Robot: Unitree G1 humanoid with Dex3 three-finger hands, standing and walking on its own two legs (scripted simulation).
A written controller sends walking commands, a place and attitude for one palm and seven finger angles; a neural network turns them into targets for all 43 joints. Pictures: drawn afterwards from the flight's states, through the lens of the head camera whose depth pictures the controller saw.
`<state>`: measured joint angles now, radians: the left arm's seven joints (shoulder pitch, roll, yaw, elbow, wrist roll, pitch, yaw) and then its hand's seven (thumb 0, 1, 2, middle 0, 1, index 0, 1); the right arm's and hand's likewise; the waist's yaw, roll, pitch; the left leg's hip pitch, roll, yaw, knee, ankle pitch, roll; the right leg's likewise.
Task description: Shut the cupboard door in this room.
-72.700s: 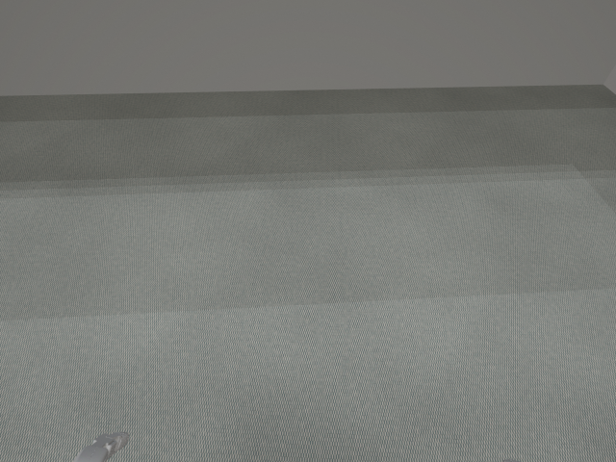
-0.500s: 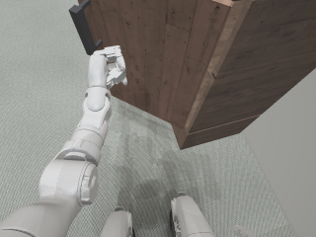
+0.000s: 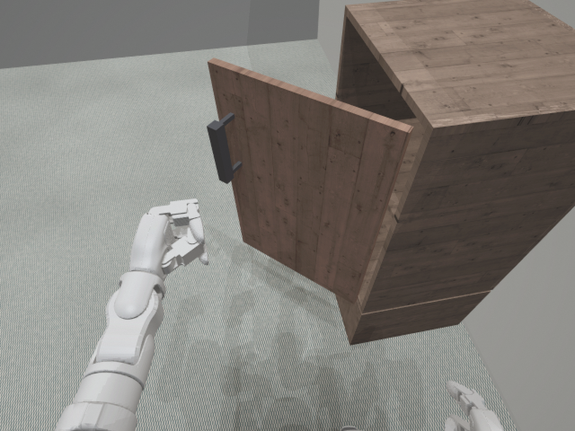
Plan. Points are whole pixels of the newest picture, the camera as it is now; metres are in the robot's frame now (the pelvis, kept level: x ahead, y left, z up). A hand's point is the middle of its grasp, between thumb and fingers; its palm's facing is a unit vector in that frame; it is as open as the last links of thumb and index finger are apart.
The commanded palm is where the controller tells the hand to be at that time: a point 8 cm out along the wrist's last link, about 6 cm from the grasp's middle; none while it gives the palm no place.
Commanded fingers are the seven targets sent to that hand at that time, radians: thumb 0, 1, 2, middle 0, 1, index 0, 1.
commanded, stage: draw the hand back to the body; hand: left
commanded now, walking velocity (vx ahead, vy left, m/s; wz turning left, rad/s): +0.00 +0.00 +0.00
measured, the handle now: (227, 148) +0.66 +0.13 -0.02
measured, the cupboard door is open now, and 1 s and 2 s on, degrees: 47 47 47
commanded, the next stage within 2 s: step back with the hand held close in 1.02 s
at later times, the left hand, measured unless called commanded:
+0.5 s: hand (39, 283) +0.25 +0.25 +0.16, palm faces +0.38 -0.86 -0.35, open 5.0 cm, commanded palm +0.19 +0.29 +0.19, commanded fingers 0.00 0.90 0.90 -0.37 -0.48 -0.37 -0.48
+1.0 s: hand out of the picture +0.21 +0.27 +0.19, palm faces +0.47 -0.79 -0.39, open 7.4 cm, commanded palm +0.15 +0.31 +0.21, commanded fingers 0.00 0.90 0.90 -0.20 -0.30 -0.20 -0.30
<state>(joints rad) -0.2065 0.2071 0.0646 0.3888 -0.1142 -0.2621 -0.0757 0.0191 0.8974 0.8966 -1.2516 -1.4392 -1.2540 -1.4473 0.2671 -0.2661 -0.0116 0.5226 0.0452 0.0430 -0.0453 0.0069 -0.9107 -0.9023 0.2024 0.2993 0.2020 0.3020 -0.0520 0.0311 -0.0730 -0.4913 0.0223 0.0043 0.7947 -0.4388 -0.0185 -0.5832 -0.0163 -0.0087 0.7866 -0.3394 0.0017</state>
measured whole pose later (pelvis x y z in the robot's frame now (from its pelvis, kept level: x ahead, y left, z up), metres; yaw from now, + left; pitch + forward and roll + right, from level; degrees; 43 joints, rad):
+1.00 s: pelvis +0.02 +0.01 +0.04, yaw +1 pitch -5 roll +0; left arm 0.45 0.33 0.32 -0.37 -0.05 -0.06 0.12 0.02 0.89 0.90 -0.22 -0.31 -0.22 -0.31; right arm 0.23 -0.22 0.02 0.65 0.00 -0.10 -0.10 0.01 -0.91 -0.90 0.21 0.30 0.20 0.30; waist 0.05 0.06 0.02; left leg -0.04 0.01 -0.01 0.42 -0.30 -0.01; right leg -0.12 -0.03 -0.03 0.42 -0.22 0.02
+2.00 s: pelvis -0.09 +0.00 +0.02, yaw +5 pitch +0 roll -1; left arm 0.51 0.42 0.44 -0.49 -0.01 -0.25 0.17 0.02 0.88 0.90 -0.22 -0.30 -0.22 -0.31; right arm 0.26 -0.24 0.00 0.58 0.00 -0.06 -0.09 0.01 -0.91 -0.90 0.21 0.30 0.21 0.30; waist -0.02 0.00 0.00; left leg -0.42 0.01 -0.04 0.65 -0.30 0.01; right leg -0.42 -0.01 -0.03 0.52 -0.11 0.01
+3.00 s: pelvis -0.31 -0.02 +0.05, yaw +6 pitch +0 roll -4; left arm 0.47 0.43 0.41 -0.50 -0.04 -0.15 0.18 0.02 0.89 0.90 -0.21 -0.30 -0.21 -0.30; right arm 0.26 -0.12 0.06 0.61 -0.01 -0.10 -0.05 0.01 -0.90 -0.90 0.21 0.30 0.21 0.30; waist -0.02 0.01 -0.07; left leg -0.29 0.16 0.11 0.37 -0.24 -0.02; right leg -0.30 0.04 -0.12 0.79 -0.45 -0.01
